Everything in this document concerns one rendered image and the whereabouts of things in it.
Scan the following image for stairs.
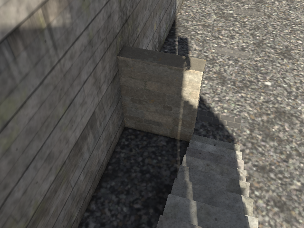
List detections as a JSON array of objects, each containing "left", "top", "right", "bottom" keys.
[{"left": 157, "top": 134, "right": 258, "bottom": 228}]

